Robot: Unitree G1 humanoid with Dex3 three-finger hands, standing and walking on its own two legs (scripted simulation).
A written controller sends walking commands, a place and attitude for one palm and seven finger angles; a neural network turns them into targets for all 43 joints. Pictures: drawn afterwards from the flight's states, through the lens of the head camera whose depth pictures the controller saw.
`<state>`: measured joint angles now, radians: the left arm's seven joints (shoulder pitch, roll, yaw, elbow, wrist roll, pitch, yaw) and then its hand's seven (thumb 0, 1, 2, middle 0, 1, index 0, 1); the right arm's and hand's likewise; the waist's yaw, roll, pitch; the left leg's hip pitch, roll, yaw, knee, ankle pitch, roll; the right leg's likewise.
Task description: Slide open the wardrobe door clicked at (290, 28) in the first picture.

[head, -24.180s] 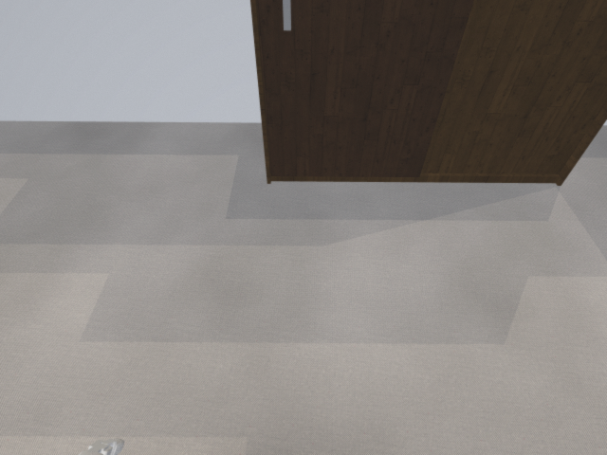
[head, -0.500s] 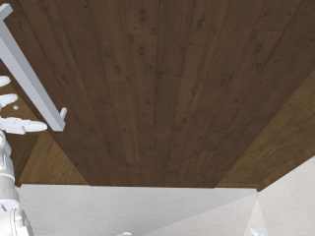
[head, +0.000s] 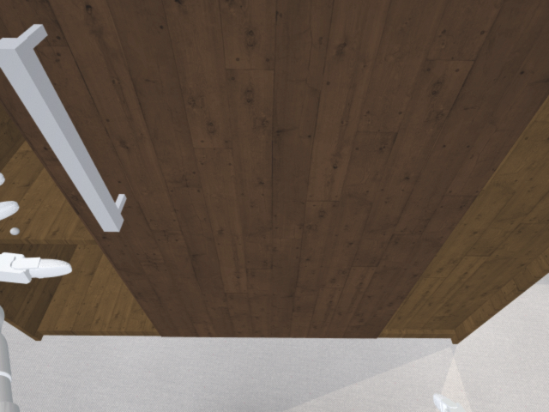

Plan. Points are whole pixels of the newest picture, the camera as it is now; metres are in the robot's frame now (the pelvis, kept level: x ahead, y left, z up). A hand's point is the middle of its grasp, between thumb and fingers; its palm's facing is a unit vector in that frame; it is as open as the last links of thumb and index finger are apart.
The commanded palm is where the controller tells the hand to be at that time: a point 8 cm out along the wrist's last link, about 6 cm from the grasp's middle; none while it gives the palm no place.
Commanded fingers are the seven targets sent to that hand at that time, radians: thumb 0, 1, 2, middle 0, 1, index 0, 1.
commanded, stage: slip the hand off the handle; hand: left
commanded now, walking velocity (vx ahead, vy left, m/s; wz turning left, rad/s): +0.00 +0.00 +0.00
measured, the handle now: (81, 146) +0.42 +0.31 +0.17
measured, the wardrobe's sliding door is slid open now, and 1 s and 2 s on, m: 0.44 0.44 0.44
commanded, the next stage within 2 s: draw the hand back to the body in 0.28 s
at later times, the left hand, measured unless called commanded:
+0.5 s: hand out of the picture +0.24 +0.34 +0.13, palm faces +0.50 -0.86 -0.10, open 14.7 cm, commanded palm +0.19 +0.37 +0.14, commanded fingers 0.00 -0.55 0.20 -0.25 -1.15 -0.25 -1.15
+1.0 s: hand out of the picture +0.19 +0.31 +0.15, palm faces +0.40 -0.89 -0.21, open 14.3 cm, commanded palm +0.14 +0.34 +0.16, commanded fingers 0.00 -0.15 0.39 -0.24 -0.92 -0.24 -0.92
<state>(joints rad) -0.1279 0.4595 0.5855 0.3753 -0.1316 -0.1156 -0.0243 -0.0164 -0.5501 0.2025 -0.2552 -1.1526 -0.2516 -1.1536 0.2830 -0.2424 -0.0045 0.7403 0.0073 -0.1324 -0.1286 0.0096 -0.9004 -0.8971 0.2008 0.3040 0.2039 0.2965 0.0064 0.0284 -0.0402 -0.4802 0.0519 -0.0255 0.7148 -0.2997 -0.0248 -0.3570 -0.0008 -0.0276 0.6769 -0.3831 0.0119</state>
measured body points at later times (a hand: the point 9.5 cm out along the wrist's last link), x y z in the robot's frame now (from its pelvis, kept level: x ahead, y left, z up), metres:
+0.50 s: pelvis -0.01 -0.01 +0.01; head -0.01 -0.02 +0.46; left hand +0.20 +0.38 +0.14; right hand +0.17 -0.24 -0.08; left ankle +0.04 +0.13 -0.72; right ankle -0.02 -0.13 -0.72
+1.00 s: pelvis -0.02 +0.00 +0.01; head -0.04 -0.01 +0.46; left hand +0.17 +0.36 +0.16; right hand +0.18 -0.23 -0.05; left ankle +0.04 +0.13 -0.72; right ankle -0.02 -0.13 -0.72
